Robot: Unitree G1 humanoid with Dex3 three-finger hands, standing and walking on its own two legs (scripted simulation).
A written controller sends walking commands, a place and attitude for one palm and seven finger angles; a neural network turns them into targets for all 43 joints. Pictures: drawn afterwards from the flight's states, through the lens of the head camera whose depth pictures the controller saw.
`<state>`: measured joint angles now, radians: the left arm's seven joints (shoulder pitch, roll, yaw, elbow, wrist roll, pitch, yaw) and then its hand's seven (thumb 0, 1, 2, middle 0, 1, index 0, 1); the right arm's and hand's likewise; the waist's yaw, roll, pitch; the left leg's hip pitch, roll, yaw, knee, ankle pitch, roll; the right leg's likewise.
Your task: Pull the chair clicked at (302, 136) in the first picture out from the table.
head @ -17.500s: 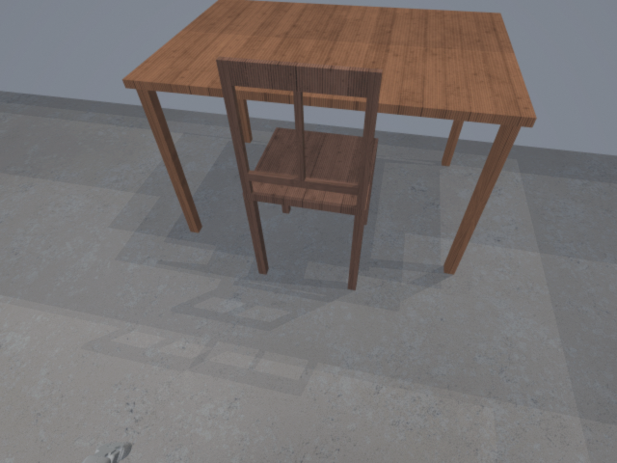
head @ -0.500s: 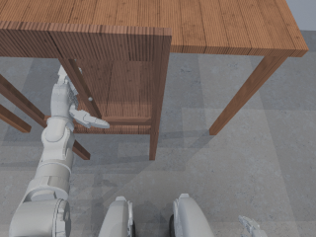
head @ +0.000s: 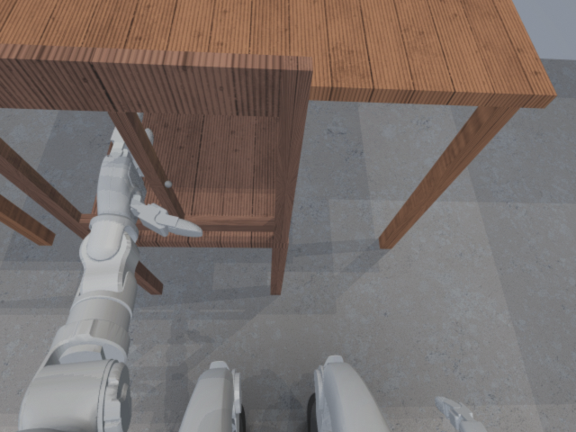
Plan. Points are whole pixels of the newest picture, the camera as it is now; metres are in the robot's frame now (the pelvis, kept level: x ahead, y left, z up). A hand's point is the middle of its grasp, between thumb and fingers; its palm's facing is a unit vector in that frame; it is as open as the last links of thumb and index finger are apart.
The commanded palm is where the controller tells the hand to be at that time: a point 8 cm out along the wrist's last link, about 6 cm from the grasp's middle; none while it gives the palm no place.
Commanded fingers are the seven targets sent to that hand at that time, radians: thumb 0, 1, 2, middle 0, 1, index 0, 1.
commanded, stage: hook a spindle and tug to test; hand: left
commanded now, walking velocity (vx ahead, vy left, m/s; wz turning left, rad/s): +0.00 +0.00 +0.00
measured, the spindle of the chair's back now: (156, 177) +0.46 +0.17 +0.01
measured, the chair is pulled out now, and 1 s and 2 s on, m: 0.00 0.00 0.06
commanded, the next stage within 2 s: step backward, pulling the chair out in 1.48 s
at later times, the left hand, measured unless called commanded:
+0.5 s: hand (168, 184) +0.44 +0.15 +0.02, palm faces -0.04 -1.00 -0.03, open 12.8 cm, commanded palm +0.42 +0.20 +0.03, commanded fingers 0.00 0.17 0.59 -0.50 -1.45 -0.50 -1.45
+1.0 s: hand (171, 189) +0.44 +0.15 +0.02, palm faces -0.05 -1.00 -0.01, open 4.7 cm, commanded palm +0.41 +0.20 +0.03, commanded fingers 0.00 0.90 0.90 -0.50 -1.45 -0.50 -1.45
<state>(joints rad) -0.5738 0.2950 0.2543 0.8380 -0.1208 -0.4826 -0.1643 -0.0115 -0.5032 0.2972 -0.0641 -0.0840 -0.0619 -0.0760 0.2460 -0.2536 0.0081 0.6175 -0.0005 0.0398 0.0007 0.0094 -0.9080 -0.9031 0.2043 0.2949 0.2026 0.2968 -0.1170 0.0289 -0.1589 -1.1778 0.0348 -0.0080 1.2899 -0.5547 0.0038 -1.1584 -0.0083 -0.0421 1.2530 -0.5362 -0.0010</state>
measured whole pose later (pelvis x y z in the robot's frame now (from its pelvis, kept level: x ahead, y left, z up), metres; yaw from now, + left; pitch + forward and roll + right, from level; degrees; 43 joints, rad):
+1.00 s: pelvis +0.00 +0.01 +0.00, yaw -1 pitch +25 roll -2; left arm -0.52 0.27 0.24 0.78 -0.14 -0.47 -0.17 0.01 0.79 0.85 -0.50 -1.45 -0.50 -1.44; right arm 0.25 -0.25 0.01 0.61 0.00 0.05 0.00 0.01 -0.91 -0.90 0.20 0.29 0.20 0.30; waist -0.12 0.03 -0.16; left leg -1.17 0.04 0.00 1.28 -0.56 0.01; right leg -1.15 -0.01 -0.03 1.24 -0.53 0.01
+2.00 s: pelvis +0.01 +0.01 +0.10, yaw -3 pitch +10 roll -1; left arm -0.46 0.22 0.07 1.00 -0.05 -0.19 0.07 0.03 0.75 0.80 -0.37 -1.21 -0.49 -1.44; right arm 0.26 -0.25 -0.01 0.63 0.06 0.12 -0.11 0.01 -0.91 -0.90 0.21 0.30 0.20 0.30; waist -0.09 0.00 0.00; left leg -0.53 0.04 0.06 0.69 -0.33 0.02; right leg -0.53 0.01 0.00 0.63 -0.27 0.02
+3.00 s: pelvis -0.08 +0.01 +0.11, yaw -2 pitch +2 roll +3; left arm -0.44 0.14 0.06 1.05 -0.03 -0.22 0.12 0.03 0.71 0.83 -0.37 -1.24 -0.50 -1.44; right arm 0.21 -0.25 0.00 0.79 0.04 -0.02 -0.10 0.01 -0.91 -0.90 0.21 0.30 0.20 0.30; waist -0.05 -0.02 0.11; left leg -0.46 -0.02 0.01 0.94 -0.52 -0.03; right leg -0.50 -0.07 0.00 0.58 -0.11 0.00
